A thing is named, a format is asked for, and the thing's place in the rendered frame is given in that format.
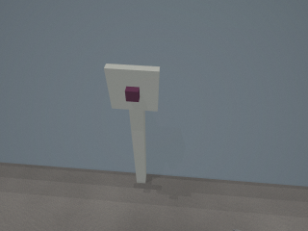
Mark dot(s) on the button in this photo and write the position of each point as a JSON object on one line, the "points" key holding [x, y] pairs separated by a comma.
{"points": [[132, 94]]}

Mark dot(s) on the panel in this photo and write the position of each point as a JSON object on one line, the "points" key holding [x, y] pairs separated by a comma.
{"points": [[147, 78]]}

